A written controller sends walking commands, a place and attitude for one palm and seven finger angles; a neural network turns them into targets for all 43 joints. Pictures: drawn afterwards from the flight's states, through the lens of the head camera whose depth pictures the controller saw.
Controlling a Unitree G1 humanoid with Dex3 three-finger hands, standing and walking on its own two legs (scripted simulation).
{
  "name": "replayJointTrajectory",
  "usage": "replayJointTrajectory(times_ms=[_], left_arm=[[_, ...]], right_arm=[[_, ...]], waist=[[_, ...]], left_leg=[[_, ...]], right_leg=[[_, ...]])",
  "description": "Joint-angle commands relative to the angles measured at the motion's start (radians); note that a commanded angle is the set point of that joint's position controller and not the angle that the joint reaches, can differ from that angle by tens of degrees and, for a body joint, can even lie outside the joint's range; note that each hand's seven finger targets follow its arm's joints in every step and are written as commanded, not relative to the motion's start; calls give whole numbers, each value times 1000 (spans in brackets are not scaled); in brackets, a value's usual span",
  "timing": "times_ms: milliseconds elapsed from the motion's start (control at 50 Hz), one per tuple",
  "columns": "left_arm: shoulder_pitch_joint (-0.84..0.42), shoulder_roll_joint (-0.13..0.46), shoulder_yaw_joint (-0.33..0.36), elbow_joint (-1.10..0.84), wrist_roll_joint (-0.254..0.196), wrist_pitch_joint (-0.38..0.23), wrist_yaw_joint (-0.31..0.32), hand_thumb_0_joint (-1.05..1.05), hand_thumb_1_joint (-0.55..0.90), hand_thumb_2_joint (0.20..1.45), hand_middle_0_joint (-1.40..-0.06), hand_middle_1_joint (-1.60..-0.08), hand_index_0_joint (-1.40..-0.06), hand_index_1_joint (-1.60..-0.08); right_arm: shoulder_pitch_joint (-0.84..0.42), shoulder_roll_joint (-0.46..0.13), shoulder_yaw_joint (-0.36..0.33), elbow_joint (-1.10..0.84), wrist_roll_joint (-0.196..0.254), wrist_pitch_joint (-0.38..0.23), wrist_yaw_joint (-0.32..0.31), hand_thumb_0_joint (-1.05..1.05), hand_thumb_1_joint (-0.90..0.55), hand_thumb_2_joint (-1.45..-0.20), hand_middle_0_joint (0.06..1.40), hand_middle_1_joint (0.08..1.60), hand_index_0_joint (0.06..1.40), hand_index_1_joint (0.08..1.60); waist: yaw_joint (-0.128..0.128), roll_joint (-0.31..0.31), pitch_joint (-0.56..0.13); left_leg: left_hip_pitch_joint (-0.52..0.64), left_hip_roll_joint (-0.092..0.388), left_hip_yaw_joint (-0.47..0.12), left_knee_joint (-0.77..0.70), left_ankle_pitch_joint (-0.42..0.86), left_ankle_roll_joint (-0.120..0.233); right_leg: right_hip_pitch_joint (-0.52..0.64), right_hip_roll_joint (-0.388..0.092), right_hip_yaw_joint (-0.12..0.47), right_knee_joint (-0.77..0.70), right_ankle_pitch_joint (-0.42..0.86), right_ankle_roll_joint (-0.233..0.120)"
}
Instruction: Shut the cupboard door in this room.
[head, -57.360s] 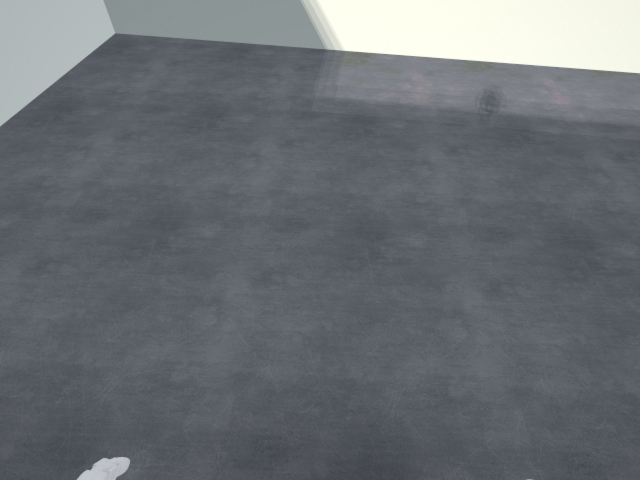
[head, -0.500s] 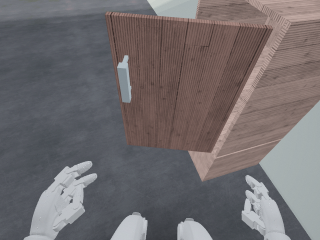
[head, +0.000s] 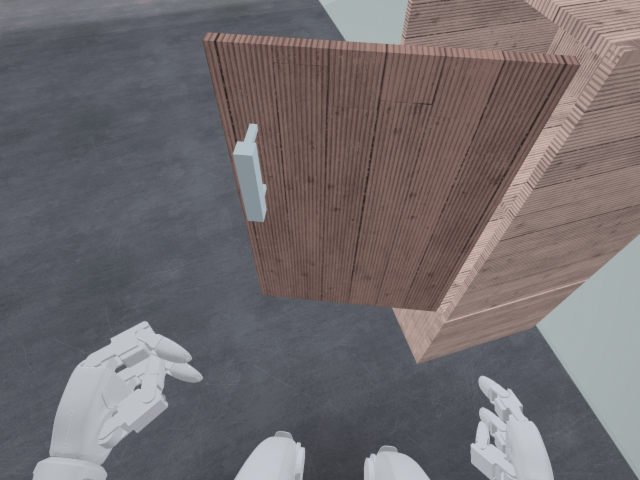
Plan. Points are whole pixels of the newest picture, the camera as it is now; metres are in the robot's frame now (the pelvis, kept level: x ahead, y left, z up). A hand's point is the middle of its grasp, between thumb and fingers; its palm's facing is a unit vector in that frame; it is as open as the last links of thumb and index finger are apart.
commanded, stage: raise the hand and make a fist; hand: left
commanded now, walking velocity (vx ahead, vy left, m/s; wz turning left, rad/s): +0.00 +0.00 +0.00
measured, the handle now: (254, 174) +0.49 +0.14 +0.08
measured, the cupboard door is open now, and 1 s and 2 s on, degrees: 67 67 67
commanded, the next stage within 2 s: bring the fist close to the handle in 1.00 s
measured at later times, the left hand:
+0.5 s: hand (155, 366) +0.22 +0.19 +0.08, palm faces -0.02 -1.00 -0.03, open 3.1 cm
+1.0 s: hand (159, 354) +0.23 +0.19 +0.08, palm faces -0.03 -1.00 -0.04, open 3.1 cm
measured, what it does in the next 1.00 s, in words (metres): stands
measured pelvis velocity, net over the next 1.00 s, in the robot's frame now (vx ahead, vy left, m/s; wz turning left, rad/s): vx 0.01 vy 0.01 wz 0.00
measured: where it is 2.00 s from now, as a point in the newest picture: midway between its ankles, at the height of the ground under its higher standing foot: outside the picture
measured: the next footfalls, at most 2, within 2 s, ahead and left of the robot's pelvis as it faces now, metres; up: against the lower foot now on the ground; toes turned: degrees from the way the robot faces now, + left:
none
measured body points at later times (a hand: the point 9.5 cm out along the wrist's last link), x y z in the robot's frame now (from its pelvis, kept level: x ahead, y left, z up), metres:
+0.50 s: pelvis +0.01 +0.01 +0.02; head +0.06 +0.01 +0.46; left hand +0.22 +0.24 +0.08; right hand +0.19 -0.22 -0.05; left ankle +0.03 +0.09 -0.64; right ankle +0.02 -0.10 -0.64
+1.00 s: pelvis +0.01 +0.01 +0.02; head +0.06 +0.01 +0.47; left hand +0.23 +0.24 +0.09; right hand +0.19 -0.23 -0.05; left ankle +0.03 +0.09 -0.64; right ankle +0.02 -0.10 -0.64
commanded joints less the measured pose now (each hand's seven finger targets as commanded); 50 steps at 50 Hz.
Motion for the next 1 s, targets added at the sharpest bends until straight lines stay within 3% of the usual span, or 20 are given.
replayJointTrajectory(times_ms=[0,20,60,120,160,220,280,320,460,520,580,660,680,720,980], left_arm=[[-8,118,75,-203,-21,-73,-4,0,900,900,-1043,-1220,-1043,-1220],[-13,140,92,-207,-17,-72,4,0,900,900,-1062,-1240,-1062,-1240],[-23,121,74,-232,-20,-73,14,0,900,900,-1098,-1280,-1098,-1280],[-35,137,81,-231,-13,-72,32,0,900,900,-1153,-1340,-1153,-1340],[-42,111,50,-217,-6,-64,32,0,900,900,-1190,-1380,-1190,-1380],[-51,138,74,-173,-2,-43,36,0,900,900,-1245,-1440,-1245,-1440],[-76,127,65,-170,-9,-39,27,0,900,900,-1300,-1500,-1300,-1500],[-106,153,83,-182,-8,-40,31,0,900,900,-1300,-1500,-1300,-1500],[-152,136,68,-147,-14,-36,23,0,900,900,-1300,-1500,-1300,-1500],[-174,166,86,-138,-11,-28,27,0,900,900,-1300,-1500,-1300,-1500],[-193,157,82,-132,-14,-22,26,0,900,900,-1300,-1500,-1300,-1500],[-164,143,83,-97,-16,-17,22,0,900,900,-1300,-1500,-1300,-1500],[-165,136,78,-100,-16,-19,21,0,900,900,-1300,-1500,-1300,-1500],[-178,159,94,-99,-16,-23,26,0,900,900,-1300,-1500,-1300,-1500],[-183,145,75,-124,-5,-40,32,0,900,900,-1300,-1500,-1300,-1500]], right_arm=[[-48,-130,-56,-176,11,-48,-16,0,-900,-900,200,300,200,300],[-52,-132,-57,-173,10,-44,-17,0,-900,-900,200,300,200,300],[-46,-130,-54,-180,13,-40,-17,0,-900,-900,200,300,200,300],[-41,-135,-52,-179,10,-31,-19,0,-900,-900,200,300,200,300],[-39,-136,-48,-185,14,-25,-16,0,-900,-900,200,300,200,300],[-36,-142,-45,-186,12,-13,-17,0,-900,-900,200,300,200,300],[-31,-143,-41,-194,15,-10,-16,0,-900,-900,200,300,200,300],[-33,-147,-38,-191,12,-9,-18,0,-900,-900,200,300,200,300],[-29,-149,-30,-188,15,-9,-14,0,-900,-900,200,300,200,300],[-26,-155,-29,-183,15,-10,-14,0,-900,-900,200,300,200,300],[-21,-153,-27,-183,16,-10,-12,0,-900,-900,200,300,200,300],[-21,-154,-30,-181,15,-7,-9,0,-900,-900,200,300,200,300],[-23,-153,-31,-181,16,-8,-8,0,-900,-900,200,300,200,300],[-21,-156,-31,-178,13,-7,-7,0,-900,-900,200,300,200,300],[-22,-154,-33,-179,14,0,-3,0,-900,-900,200,300,200,300]], waist=[[-4,-16,-219],[1,-9,-212],[-3,28,-220],[-6,10,-222],[-17,40,-190],[-17,0,-166],[-21,7,-172],[-18,23,-175],[-30,15,-156],[-27,31,-151],[-30,31,-154],[-24,-4,-159],[-23,18,-158],[-21,10,-155],[-33,29,-167]], left_leg=[[138,22,-58,-189,259,-26],[140,22,-57,-191,263,-25],[174,23,-57,-209,260,-27],[184,25,-62,-218,275,-25],[199,27,-66,-239,251,-30],[184,29,-70,-253,222,-26],[199,28,-66,-266,221,-27],[210,29,-68,-269,234,-27],[219,28,-61,-287,218,-25],[235,29,-66,-298,224,-25],[249,29,-64,-314,221,-27],[244,27,-58,-313,257,-27],[250,26,-56,-315,259,-29],[243,26,-59,-311,260,-27],[273,30,-60,-311,272,-31]], right_leg=[[176,-11,77,-169,215,7],[181,-8,81,-171,214,4],[174,-8,67,-174,213,4],[183,-3,62,-176,230,3],[161,-3,49,-184,207,4],[174,1,52,-206,187,3],[190,-2,51,-220,188,5],[202,-1,54,-220,199,2],[219,-4,61,-255,184,6],[225,-2,60,-260,192,3],[231,-4,52,-269,192,6],[256,-4,51,-267,230,7],[253,-5,51,-267,230,7],[260,-3,57,-265,235,4],[237,-2,46,-253,246,7]])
